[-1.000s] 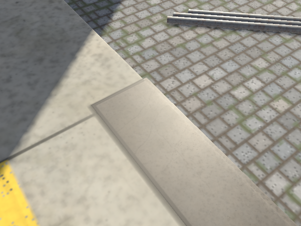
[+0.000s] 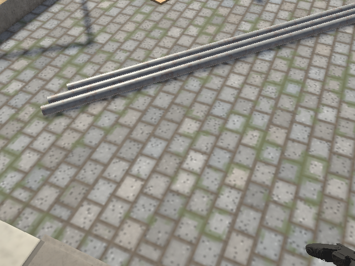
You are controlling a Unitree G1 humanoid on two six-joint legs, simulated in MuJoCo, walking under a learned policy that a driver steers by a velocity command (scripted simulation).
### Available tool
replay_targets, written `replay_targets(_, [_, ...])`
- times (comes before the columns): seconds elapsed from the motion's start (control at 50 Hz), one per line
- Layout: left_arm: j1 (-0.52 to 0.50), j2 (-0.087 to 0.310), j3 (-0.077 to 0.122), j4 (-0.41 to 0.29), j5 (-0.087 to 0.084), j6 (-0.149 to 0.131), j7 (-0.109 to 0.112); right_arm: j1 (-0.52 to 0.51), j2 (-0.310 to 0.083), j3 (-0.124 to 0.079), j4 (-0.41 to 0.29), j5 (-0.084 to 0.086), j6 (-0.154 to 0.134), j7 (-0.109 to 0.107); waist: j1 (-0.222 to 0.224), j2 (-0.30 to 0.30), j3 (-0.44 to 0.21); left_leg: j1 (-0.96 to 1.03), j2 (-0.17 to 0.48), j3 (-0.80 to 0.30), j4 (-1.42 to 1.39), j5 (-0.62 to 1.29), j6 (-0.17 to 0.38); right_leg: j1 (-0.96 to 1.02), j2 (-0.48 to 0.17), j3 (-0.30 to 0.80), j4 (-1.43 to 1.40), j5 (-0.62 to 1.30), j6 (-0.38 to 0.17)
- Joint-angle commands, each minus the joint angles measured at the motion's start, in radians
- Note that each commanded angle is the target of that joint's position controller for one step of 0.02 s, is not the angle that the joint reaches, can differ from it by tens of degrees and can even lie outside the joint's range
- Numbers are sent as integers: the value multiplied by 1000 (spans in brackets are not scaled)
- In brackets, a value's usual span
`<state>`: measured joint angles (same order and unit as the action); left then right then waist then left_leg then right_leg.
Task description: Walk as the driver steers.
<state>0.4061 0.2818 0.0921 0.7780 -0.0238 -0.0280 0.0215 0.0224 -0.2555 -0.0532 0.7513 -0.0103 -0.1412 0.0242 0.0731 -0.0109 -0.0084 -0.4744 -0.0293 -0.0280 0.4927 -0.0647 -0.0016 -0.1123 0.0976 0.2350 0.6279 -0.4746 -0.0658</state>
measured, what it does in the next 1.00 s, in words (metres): walks ahead: right foot, then left foot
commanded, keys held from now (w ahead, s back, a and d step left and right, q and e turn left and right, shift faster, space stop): w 0.14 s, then no key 0.86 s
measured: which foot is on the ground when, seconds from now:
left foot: down 0.00-0.38, up 0.40-0.62, down 0.64-1.00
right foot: down 0.00-0.00, up 0.02-0.36, down 0.38-1.00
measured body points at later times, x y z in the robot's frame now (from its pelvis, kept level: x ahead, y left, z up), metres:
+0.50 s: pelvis +0.19 -0.02 +0.01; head +0.21 -0.03 +0.46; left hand +0.36 +0.21 -0.09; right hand +0.27 -0.29 -0.12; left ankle +0.15 +0.12 -0.66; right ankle +0.21 -0.13 -0.72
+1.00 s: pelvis +0.23 +0.01 +0.02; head +0.24 +0.01 +0.47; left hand +0.32 +0.26 -0.12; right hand +0.30 -0.25 -0.11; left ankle +0.24 +0.11 -0.72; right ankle +0.21 -0.13 -0.72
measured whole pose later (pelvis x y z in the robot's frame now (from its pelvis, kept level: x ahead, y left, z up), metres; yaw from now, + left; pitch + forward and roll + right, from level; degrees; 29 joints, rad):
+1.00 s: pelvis +0.23 +0.01 +0.02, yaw -6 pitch -1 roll -1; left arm 0.21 0.21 0.06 0.97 0.00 0.03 0.04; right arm 0.19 -0.21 -0.03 0.90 0.00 -0.01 -0.01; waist -0.01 0.01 0.02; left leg -0.19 0.01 0.02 0.40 -0.21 0.02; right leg -0.14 -0.01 0.01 0.34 -0.19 0.03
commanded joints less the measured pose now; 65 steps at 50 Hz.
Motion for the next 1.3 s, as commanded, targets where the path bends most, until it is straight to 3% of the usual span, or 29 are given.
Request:
replay_targets(0.02, [99, 36, -17, -103, -12, -29, 2, 381, -249, -83, 30, 8, 1, -1, -144, 353, -342, 848, 454, -770, -161, -343, 303, -625, -10, -52, 617, -118, 24])
replay_targets(0.04, [41, 115, 1, -90, -16, -29, -2, 342, -162, -59, 17, 27, 9, -1, -162, 224, -209, 752, 423, -701, -193, -478, 266, -702, -67, -27, 700, -58, 27])
replay_targets(0.06, [-50, 135, 6, -102, -8, -24, -2, 278, -132, -48, 4, 17, 20, -3, -158, 119, -86, 588, 379, -541, -203, -399, 229, -688, -104, -67, 693, 26, 27])
replay_targets(0.08, [-102, 124, 6, -119, 7, -24, -2, 229, -122, -42, 3, 4, 27, 0, -133, 74, -13, 443, 339, -444, -227, -284, 219, -648, -127, -81, 636, 78, 24])
replay_targets(0.1, [-109, 111, 9, -121, 11, -21, -4, 202, -99, -32, 5, -3, 27, 2, -104, 81, 9, 362, 305, -366, -245, -187, 211, -599, -157, -79, 577, 108, 21])
replay_targets(0.14, [-83, 76, 3, -116, 4, -14, -8, 189, -94, -29, 15, 0, 23, 6, -72, 116, 6, 288, 267, -262, -281, -78, 212, -516, -182, -106, 453, 119, 20])
replay_targets(0.18, [-146, 40, -11, -142, 18, -17, -6, 191, -139, -39, 30, 4, 19, 2, -73, 112, 26, 259, 265, -178, -287, 216, 231, -497, -181, -156, 312, 149, 40])
replay_targets(0.22, [-144, 2, -27, -139, 35, -26, -12, 181, -169, -47, 48, -3, 32, -7, -60, 88, -50, 241, 235, -65, -243, 521, 224, -363, -161, -196, 200, 293, 52])
replay_targets(0.28, [-96, 28, -15, -99, 35, -26, -26, 173, -154, -39, 56, -5, 46, -9, -45, 97, -124, 203, 222, 22, -165, 617, 207, -199, -133, -223, 227, 527, 55])
replay_targets(0.3, [-101, 39, -13, -101, 34, -23, -31, 172, -140, -33, 55, 6, 46, -7, -45, 98, -118, 206, 223, 26, -140, 615, 202, -204, -127, -226, 215, 495, 45])
replay_targets(0.34, [-137, 48, -9, -121, 37, -24, -36, 163, -142, -28, 55, 23, 54, -7, -42, 111, -90, 224, 222, 14, -61, 574, 180, -182, -108, -245, 120, 428, 18])
replay_targets(0.38, [-45, 87, 8, -97, 42, -33, -39, 165, -131, -20, 54, 39, 60, -15, 14, 102, -110, 214, 163, 23, 154, 482, 122, -40, -96, -246, -108, 599, -22])
replay_targets(0.4, [-46, 193, 28, -116, 48, -35, -32, 249, -102, -9, 38, 21, 51, -17, -33, -70, -144, 101, 71, 64, 378, 195, 53, 77, -272, -48, -150, 1001, -112])
replay_targets(0.42, [-59, 167, 12, -126, 46, -28, -33, 340, -56, 10, 48, 7, 46, -9, -66, -260, -177, -85, -2, 49, 602, -487, 6, 164, -444, 156, -194, 1264, -268])
replay_targets(0.44, [-51, 93, -14, -113, 32, -30, -46, 345, -105, -4, 61, 21, 51, -4, -59, -218, -168, -155, 28, -27, 671, -596, 4, 147, -445, 151, -179, 1302, -285])
replay_targets(0.46, [-84, 83, -15, -111, 19, -31, -55, 310, -126, -11, 48, 31, 65, -8, -66, -149, -146, -193, 53, -37, 694, -579, 2, 130, -419, 107, -179, 1210, -263])
replay_targets(0.48, [-134, 71, -20, -121, 11, -30, -63, 270, -119, -11, 39, 23, 84, -15, -75, -64, -128, -177, 79, -33, 636, -546, 0, 71, -390, 57, -197, 1128, -226])
replay_targets(0.52, [-250, 85, -16, -131, 18, -19, -59, 235, -68, 4, 20, 15, 128, -30, -127, -71, -120, -1, 121, -19, 405, -434, -10, -105, -361, 4, -251, 942, -183])
replay_targets(0.56, [-273, 82, -14, -114, 36, -7, -52, 244, -38, 13, 34, 11, 151, -36, -135, -97, -143, 177, 88, 14, 305, -258, -4, -197, -315, -72, -276, 917, -167])
replay_targets(0.6, [-282, 56, -21, -90, 24, -7, -48, 261, -42, 12, 39, 3, 165, -36, -149, -109, -141, 257, 62, 38, 183, -121, 1, -198, -280, -124, -272, 840, -148])
replay_targets(0.64, [-277, 19, -34, -62, 11, -11, -43, 255, -47, 10, 32, -11, 164, -33, -156, -86, -122, 347, 58, 43, -6, 45, 30, -201, -233, -144, -258, 615, -85])
replay_targets(0.66, [-237, 8, -36, -45, 17, -9, -37, 242, -86, 4, 22, -23, 162, -31, -123, -29, -120, 377, 117, -13, -37, 240, 51, -190, -180, -160, -230, 422, -32])
replay_targets(0.68, [-146, 9, -32, -20, 25, -4, -33, 175, -125, -3, 0, -16, 164, -34, -46, 93, -95, 338, 176, -58, -52, 282, 97, -165, -112, -188, -228, 197, 16])
replay_targets(0.7, [-122, -2, -37, 4, 35, 9, -23, 109, -99, 2, -17, -2, 167, -35, -31, 143, -64, 238, 188, -76, -100, 108, 125, -104, -96, -195, -238, 188, 52])
replay_targets(0.74, [-188, 19, -31, 14, 35, 30, -4, 112, -77, 3, -3, 8, 159, -30, -62, 111, 6, 149, 147, -70, -145, -90, 88, -52, -111, -190, -250, 310, 57])
replay_targets(0.76, [-192, 31, -25, 25, 26, 38, 5, 128, -74, 4, 7, 4, 146, -29, -69, 95, 15, 154, 137, -61, -150, -57, 77, -41, -124, -174, -256, 346, 53])
replay_targets(0.84, [-182, 22, -20, 78, 24, 44, 14, 167, -65, 2, 53, 8, 123, -37, -77, 57, -17, 235, 125, -40, -142, 49, 75, -4, -137, -165, -293, 400, 58])
replay_targets(1.06, [-164, 15, -9, 224, 21, 54, 29, 168, -60, 1, 134, 9, 125, -43, -78, 21, -5, 286, 109, -27, -185, 63, 95, 15, -141, -181, -332, 398, 82])
replay_targets(1.3, [-119, -9, -20, 334, 25, 50, 39, 196, -58, 2, 205, 11, 137, -51, -78, 25, 40, 270, 93, -38, -238, -85, 94, -21, -136, -204, -346, 347, 94])
Keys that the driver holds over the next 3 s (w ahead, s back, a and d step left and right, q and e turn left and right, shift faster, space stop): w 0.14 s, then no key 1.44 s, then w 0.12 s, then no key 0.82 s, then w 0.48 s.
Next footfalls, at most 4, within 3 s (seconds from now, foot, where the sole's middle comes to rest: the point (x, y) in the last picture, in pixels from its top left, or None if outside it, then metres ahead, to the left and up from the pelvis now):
0.38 right None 0.25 -0.13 -0.76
0.64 left None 0.28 0.11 -0.76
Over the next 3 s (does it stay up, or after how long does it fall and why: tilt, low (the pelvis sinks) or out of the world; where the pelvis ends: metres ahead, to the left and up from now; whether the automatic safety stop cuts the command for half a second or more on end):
stays up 0.32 0.04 0.02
